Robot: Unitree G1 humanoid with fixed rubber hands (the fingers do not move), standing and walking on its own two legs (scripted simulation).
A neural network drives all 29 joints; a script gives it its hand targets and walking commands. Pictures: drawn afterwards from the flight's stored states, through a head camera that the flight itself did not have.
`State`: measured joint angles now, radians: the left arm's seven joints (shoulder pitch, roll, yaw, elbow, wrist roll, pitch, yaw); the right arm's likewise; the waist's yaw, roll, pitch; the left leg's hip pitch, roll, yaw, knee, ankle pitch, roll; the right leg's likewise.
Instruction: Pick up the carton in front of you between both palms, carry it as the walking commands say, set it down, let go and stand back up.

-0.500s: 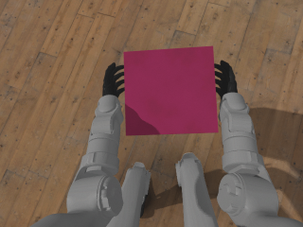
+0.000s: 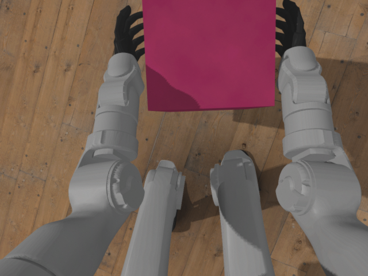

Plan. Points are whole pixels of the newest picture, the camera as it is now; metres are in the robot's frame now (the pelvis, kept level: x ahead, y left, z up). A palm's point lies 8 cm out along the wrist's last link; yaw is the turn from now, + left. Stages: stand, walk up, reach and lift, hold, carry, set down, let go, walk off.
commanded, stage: set down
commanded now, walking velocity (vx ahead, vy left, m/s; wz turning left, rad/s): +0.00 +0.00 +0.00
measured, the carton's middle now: (207, 63) +0.51 -0.08 -0.19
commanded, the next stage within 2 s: none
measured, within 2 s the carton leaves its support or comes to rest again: rests again in 0.90 s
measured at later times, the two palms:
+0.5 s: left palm (145, 63) +0.54 +0.06 -0.21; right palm (280, 50) +0.51 -0.24 -0.21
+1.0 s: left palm (148, 71) +0.53 +0.06 -0.25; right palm (273, 61) +0.50 -0.24 -0.26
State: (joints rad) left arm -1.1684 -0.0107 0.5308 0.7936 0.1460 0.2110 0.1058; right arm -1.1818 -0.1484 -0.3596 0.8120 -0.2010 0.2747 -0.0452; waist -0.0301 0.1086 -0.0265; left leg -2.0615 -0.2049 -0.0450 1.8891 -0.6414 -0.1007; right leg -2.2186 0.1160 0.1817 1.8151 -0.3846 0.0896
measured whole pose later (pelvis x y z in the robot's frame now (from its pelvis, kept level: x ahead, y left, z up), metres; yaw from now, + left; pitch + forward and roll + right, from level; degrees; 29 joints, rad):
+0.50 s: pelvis +0.00 +0.01 -0.06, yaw +2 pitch +44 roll +2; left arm -1.31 0.06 0.32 0.90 0.05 0.19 0.21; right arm -1.30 -0.25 -0.39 0.93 -0.13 0.22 -0.01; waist -0.10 0.08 0.14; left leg -2.22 -0.26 -0.07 2.11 -0.67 -0.11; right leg -2.33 0.03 0.11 2.02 -0.46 0.08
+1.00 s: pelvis +0.00 +0.00 -0.07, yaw +2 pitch +41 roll +1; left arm -1.37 0.10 0.28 0.99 0.05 0.14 0.15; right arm -1.34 -0.31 -0.33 1.04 -0.07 0.18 0.01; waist -0.09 0.09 0.26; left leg -2.22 -0.22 -0.06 2.18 -0.67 -0.09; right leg -2.32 -0.02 0.07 2.08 -0.47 0.05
